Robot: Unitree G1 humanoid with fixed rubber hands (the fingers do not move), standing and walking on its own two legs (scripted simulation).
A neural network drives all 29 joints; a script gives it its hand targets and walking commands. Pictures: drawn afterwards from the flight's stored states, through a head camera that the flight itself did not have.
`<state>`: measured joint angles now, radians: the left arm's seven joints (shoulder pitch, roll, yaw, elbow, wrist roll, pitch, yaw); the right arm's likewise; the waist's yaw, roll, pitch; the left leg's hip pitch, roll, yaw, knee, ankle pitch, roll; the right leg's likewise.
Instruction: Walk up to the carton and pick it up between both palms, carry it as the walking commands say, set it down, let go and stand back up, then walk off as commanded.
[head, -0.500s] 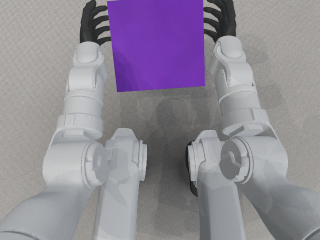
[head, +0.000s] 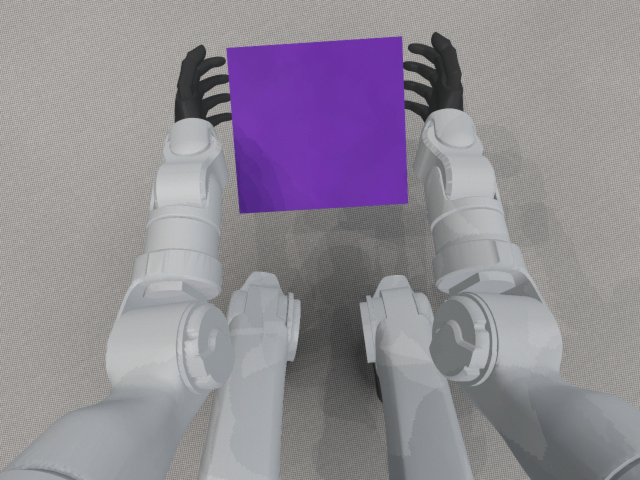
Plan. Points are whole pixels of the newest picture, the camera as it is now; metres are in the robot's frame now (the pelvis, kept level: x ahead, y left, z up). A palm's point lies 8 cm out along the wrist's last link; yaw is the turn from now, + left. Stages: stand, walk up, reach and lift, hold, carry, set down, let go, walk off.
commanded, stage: reach and lift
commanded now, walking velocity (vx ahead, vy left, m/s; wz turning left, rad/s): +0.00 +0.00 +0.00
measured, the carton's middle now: (319, 140) +0.50 +0.02 -0.18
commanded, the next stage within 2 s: none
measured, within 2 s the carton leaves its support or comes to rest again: neither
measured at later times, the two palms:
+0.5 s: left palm (174, 110) +0.47 +0.16 -0.02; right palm (469, 100) +0.49 -0.11 -0.01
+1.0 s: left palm (138, 88) +0.46 +0.16 +0.06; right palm (515, 79) +0.47 -0.11 +0.07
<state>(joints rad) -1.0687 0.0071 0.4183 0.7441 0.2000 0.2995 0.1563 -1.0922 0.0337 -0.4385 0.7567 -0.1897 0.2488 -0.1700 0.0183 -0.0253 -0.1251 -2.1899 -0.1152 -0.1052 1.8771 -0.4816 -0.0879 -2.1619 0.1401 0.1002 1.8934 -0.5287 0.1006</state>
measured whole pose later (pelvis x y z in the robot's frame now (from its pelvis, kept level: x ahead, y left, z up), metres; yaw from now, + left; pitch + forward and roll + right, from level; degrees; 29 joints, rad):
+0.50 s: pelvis +0.01 +0.00 +0.05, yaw +0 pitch +43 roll -1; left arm -0.96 -0.05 0.43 0.73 0.22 0.31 0.21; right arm -0.97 0.08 -0.44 0.73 -0.22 0.26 -0.18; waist 0.02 -0.02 -0.20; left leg -1.98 -0.12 -0.12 1.72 -0.49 -0.08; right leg -1.95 0.14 0.12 1.73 -0.53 0.09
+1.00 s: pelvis +0.03 +0.00 +0.12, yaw +0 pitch +38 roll -1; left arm -0.82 -0.09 0.41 0.72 0.22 0.29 0.21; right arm -0.82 0.11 -0.43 0.72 -0.23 0.26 -0.16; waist 0.02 -0.01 -0.24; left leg -1.72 -0.12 -0.13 1.54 -0.48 -0.07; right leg -1.69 0.14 0.13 1.55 -0.52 0.08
